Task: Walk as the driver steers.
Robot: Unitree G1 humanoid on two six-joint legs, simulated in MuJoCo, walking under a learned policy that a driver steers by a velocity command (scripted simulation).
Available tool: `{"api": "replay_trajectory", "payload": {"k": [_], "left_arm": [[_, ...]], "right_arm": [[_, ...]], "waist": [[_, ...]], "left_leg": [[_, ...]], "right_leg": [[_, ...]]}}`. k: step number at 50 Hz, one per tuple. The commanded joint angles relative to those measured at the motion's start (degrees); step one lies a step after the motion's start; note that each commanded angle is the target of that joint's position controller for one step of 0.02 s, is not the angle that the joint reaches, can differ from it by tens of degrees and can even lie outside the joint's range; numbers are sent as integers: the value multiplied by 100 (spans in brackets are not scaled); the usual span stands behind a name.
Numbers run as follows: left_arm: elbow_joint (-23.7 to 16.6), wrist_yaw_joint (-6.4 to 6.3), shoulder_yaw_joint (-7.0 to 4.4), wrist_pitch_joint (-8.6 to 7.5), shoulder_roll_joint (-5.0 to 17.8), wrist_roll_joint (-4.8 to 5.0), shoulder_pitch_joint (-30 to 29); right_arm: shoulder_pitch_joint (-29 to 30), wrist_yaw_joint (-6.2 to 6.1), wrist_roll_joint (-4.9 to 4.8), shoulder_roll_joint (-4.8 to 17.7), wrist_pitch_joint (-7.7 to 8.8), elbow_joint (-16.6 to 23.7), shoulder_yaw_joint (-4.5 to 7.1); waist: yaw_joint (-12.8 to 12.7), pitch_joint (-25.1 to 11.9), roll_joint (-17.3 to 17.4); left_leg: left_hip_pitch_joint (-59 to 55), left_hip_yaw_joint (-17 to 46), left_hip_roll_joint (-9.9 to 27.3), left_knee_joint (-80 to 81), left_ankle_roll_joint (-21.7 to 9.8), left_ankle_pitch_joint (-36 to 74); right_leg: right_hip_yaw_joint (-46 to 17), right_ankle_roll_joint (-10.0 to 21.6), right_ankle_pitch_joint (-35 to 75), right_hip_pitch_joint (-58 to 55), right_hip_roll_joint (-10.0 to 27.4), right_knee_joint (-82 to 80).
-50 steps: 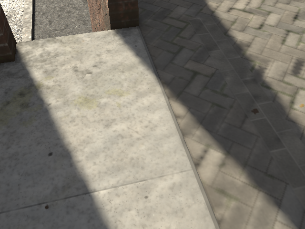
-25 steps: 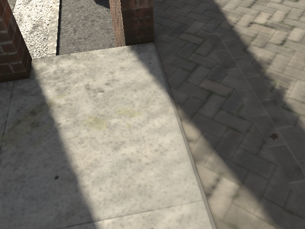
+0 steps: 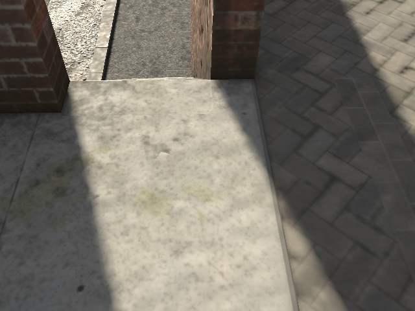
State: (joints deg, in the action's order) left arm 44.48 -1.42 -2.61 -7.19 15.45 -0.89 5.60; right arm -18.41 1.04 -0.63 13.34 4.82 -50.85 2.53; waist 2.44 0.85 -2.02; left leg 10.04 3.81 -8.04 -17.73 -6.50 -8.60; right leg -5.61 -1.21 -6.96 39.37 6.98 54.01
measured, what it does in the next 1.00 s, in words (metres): walks ahead, turning left: right foot, then left foot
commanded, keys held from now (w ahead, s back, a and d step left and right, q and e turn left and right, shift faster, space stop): w+q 0.84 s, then w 0.16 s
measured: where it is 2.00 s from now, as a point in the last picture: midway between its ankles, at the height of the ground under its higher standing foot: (101, 195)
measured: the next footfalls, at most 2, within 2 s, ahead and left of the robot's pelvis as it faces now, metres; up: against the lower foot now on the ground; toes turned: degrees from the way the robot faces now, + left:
right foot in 0.22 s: +0.32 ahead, -0.14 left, +0.00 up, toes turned +12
left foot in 0.76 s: +0.50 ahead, +0.20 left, +0.00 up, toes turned +30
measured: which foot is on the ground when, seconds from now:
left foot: down 0.00-0.22, up 0.24-0.74, down 0.76-1.00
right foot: up 0.00-0.20, down 0.22-0.76, up 0.78-1.00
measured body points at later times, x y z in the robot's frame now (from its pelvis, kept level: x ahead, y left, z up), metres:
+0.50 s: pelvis +0.27 -0.04 +0.00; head +0.30 -0.04 +0.45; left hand +0.24 +0.24 -0.11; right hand +0.50 -0.25 -0.10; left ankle +0.31 +0.15 -0.66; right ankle +0.28 -0.14 -0.75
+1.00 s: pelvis +0.50 +0.12 +0.00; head +0.51 +0.15 +0.45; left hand +0.49 +0.44 -0.10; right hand +0.72 -0.06 -0.10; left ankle +0.46 +0.18 -0.75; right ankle +0.66 +0.01 -0.67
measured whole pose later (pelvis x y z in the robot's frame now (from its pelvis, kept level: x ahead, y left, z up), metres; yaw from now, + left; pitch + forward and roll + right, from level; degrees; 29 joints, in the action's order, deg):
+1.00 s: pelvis +0.50 +0.12 +0.00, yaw +34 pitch +2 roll +0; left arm 41.2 0.1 -2.7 -5.8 17.4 -0.5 8.3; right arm -17.9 1.2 -0.2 14.9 3.6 -40.3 3.4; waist 1.7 1.4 -2.5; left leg 11.9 1.8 -6.4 -20.0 -5.9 -9.7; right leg -2.8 -2.1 -12.3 38.2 7.3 59.0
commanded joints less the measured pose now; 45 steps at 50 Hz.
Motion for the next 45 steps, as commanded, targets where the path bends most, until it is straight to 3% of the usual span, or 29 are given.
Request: {"api": "replay_trajectory", "payload": {"k": [1, 3, 6, 8, 9, 10, 11, 12, 13, 14, 15, 16, 17, 20, 24, 28, 32, 33, 35, 36, 37, 38, 39, 40, 41, 42, 43, 44, 45], "left_arm": [[-396, -9, -23, -2, 171, 8, -291], [-533, 41, -11, -23, 190, 82, -656], [-709, 133, -65, -91, 420, 130, -900], [-749, 187, -121, -168, 590, 140, -814], [-694, 188, -157, -203, 655, 143, -530], [-555, 158, -239, -232, 798, 109, 67], [-451, 110, -328, -244, 1091, 35, 987], [-320, 84, -464, -157, 1587, -54, 1715], [-301, 119, -389, -111, 1154, 39, 1711], [-423, 115, -266, -83, 674, 69, 1382], [-470, 120, -213, -34, 562, 63, 1057], [-436, 141, -174, -6, 467, 61, 826], [-401, 152, -144, -5, 398, 33, 704], [-258, 202, -207, -70, 498, 65, 735], [-90, 175, -298, -60, 726, 59, 894], [16, 118, -321, 32, 881, 89, 1038], [166, 99, -360, 155, 1055, 179, 1326], [187, 95, -372, 196, 1096, 204, 1340], [170, 66, -412, 268, 1256, 231, 1264], [154, 39, -439, 306, 1350, 244, 1235], [125, 11, -439, 353, 1374, 265, 1137], [45, -20, -375, 339, 1233, 221, 1162], [-252, 64, -95, 221, 343, -76, 1667], [-446, 154, -58, -42, 558, 111, 1371], [-610, 203, -168, -162, 961, 338, 676], [-668, 189, -128, -204, 895, 317, 544], [-544, 144, -137, -176, 876, 183, 624], [-491, 136, -184, -100, 931, 98, 776], [-460, 153, -197, -11, 905, 76, 893]], "right_arm": [[-10, -130, -64, 959, 51, 422, 223], [-179, -147, -88, 1021, 22, 410, 242], [-375, -186, -126, 962, -39, 379, 238], [-291, -226, -94, 1023, -87, 448, 266], [-196, -233, -78, 1017, -114, 497, 271], [-93, -221, -56, 890, -123, 573, 227], [16, -180, 25, 597, -100, 710, 111], [-765, -151, -97, 180, -25, 833, -18], [-914, -155, -204, 614, -4, 819, 27], [-430, -159, -217, 1090, -47, 820, 150], [-66, -171, -152, 1070, -93, 898, 171], [134, -161, -82, 961, -109, 975, 181], [137, -136, -75, 863, -145, 1007, 206], [105, -88, -106, 549, -254, 1114, 169], [542, -59, -75, 502, -258, 1379, 162], [1288, 87, -63, 405, -194, 1619, 115], [1909, 224, -95, 396, -193, 1952, 99], [1969, 255, -97, 429, -196, 2021, 112], [1799, 280, -76, 579, -222, 2078, 191], [1447, 269, -62, 732, -245, 2028, 276], [618, 239, -70, 962, -256, 1822, 423], [-421, 133, -71, 1360, -291, 1547, 629], [-533, 32, -98, 2062, -286, 1507, 731], [-740, 56, -54, 1891, -185, 1702, 635], [-620, 87, -1, 1478, -118, 1613, 527], [-289, 88, -41, 1277, -87, 1611, 464], [196, 82, -43, 1044, -87, 1691, 376], [500, 71, 11, 867, -80, 1771, 306], [622, 61, 51, 825, -71, 1785, 280]], "waist": [[-26, 101, 509], [134, 44, 629], [178, -30, 664], [42, -73, 776], [-128, -159, 867], [-427, -483, 853], [-846, -1267, 474], [-661, -2145, -1200], [-624, -2109, -1527], [-723, -1250, -704], [-638, -718, -166], [-515, -311, -40], [-366, -147, -185], [-265, -54, -325], [-327, -26, -171], [-592, 140, -142], [-756, 385, -146], [-726, 398, -168], [-504, 175, -338], [-268, -93, -444], [220, -526, -370], [696, -1054, -51], [127, -1447, 1633], [339, -2560, 1476], [521, -1803, 888], [285, -1179, 582], [-26, -802, 188], [-249, -642, 267], [-375, -562, 345]], "left_leg": [[796, 967, 1155, 629, -764, 874], [618, 1153, 1226, 519, -663, 577], [-26, 1686, 1477, 53, -598, 336], [-328, 2028, 1619, -307, -529, 443], [-355, 2099, 1581, -544, -469, 639], [-227, 1983, 1311, -1112, -322, 990], [405, 1555, 973, -2556, -122, 665], [2443, 692, 116, -4438, 304, -1434], [3412, 732, 492, -5472, 348, -2442], [3663, 778, 762, -5822, 373, -1948], [3510, 553, 986, -5779, 430, -1452], [3364, 499, 1129, -5487, 470, -1140], [3133, 462, 1294, -5258, 476, -951], [2976, 237, 1412, -5010, 538, -599], [3361, 256, 1461, -4104, 610, 205], [3160, -105, 1393, -2845, 537, 1117], [3186, -434, 1307, -2203, 378, 781], [3130, -526, 1254, -2096, 298, 533], [2515, -845, 942, -1956, 76, -59], [1944, -1009, 703, -1920, -57, -318], [831, -1121, 428, -1547, -250, -90], [-955, -616, 545, -1344, -508, 184], [-3040, 2211, 2171, -1248, -1329, 247], [-3644, 4601, 2874, -144, -2031, -871], [-3216, 3786, 2650, 27, -1629, -659], [-2340, 3002, 2410, 27, -1399, -268], [-1411, 2350, 2194, 56, -1191, 331], [-751, 1933, 2024, 176, -1108, 894], [-343, 1735, 1924, 326, -1081, 1140]], "right_leg": [[304, -105, 1065, -734, -391, -1473], [332, -130, 1300, -954, -571, -2067], [109, -66, 1070, -1017, -634, -2564], [62, 71, 564, -1254, -664, -2758], [131, 178, 391, -1643, -689, -2904], [165, 366, 359, -2521, -636, -3097], [-500, 749, 214, -4004, 169, -2935], [-2813, 1699, -472, -6209, 1540, -3126], [-4061, 1819, -1619, -6239, 1934, -3533], [-3217, 1513, -1766, -5462, 1679, -3641], [-2304, 1287, -1149, -4656, 1393, -3739], [-1712, 1200, -542, -3996, 1100, -3935], [-1216, 1098, -205, -3585, 879, -4103], [-347, 1182, 582, -3198, 687, -4441], [311, 1243, 1409, -3498, 759, -4517], [942, 1068, 1349, -3690, 692, -4489], [1193, 964, 1424, -4204, 918, -4323], [1269, 916, 1700, -4343, 972, -4197], [1506, 800, 3345, -4461, 978, -3596], [1618, 744, 4309, -4461, 943, -2981], [1786, 624, 4744, -4191, 787, -1904], [1827, 391, 3784, -3022, 563, -368], [1635, 60, -1907, -378, -342, 1745], [197, 39, -2836, 586, -846, 2820], [-34, 154, -2220, 1124, -528, 2811], [37, 230, -1693, 1012, -303, 2312], [77, 184, -1353, 568, -62, 1839], [67, 132, -1146, 93, 93, 1498], [100, 79, -1034, -215, 141, 1334]]}}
